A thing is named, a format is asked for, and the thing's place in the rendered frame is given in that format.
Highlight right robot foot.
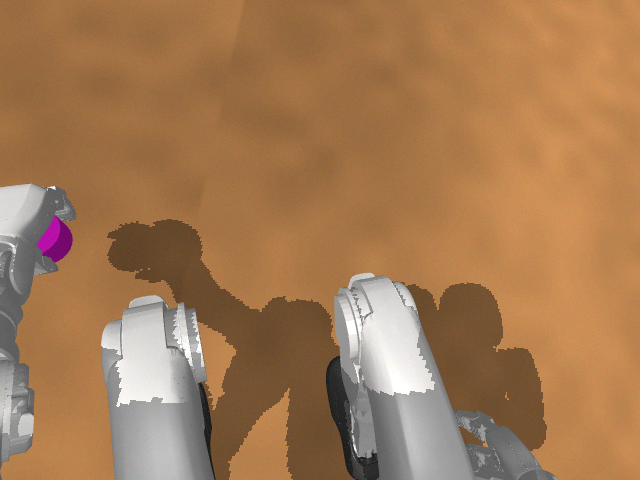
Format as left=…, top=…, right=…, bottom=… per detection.
left=326, top=356, right=379, bottom=480

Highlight left robot foot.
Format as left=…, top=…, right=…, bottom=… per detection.
left=198, top=383, right=216, bottom=480

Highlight right robot hand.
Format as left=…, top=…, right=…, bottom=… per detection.
left=453, top=410, right=543, bottom=480

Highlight left robot hand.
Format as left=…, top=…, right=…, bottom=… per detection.
left=0, top=183, right=76, bottom=275

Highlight left robot arm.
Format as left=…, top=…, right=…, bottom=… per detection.
left=0, top=235, right=36, bottom=480

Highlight tin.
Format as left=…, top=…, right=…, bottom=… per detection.
left=36, top=215, right=73, bottom=263

